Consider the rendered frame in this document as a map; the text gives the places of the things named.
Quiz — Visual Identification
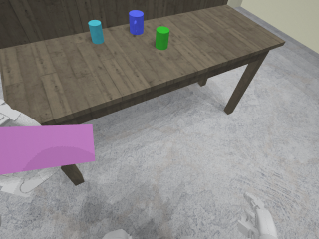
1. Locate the sponge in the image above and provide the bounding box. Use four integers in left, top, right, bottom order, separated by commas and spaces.
0, 124, 96, 175

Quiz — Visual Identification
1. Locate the left robot hand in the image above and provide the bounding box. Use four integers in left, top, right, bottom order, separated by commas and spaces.
0, 99, 61, 198

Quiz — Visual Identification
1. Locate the left robot thigh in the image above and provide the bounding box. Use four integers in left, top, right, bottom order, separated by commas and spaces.
102, 229, 133, 239

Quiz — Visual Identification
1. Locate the right robot hand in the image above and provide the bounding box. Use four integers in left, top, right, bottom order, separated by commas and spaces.
237, 192, 278, 239

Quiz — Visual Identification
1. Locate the table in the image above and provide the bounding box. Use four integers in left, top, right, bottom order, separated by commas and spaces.
0, 0, 285, 186

